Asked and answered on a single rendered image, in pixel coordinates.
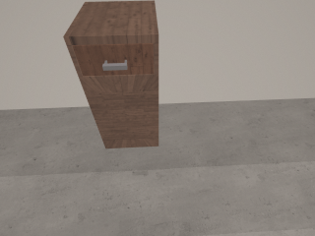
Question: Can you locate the handle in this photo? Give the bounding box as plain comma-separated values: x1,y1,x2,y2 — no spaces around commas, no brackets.
102,60,128,71

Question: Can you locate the drawer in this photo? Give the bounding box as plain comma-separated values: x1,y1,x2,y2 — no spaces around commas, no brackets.
73,43,155,77

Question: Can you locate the cabinet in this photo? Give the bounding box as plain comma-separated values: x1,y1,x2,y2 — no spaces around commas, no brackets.
63,0,159,148

